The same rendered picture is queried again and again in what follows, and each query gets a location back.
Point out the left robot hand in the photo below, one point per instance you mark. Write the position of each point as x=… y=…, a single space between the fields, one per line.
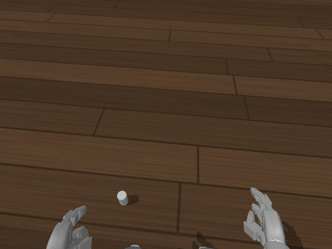
x=63 y=236

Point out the right robot hand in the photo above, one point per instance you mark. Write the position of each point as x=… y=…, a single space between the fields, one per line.
x=270 y=228

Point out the can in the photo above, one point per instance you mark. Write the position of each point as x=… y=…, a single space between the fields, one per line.
x=122 y=197

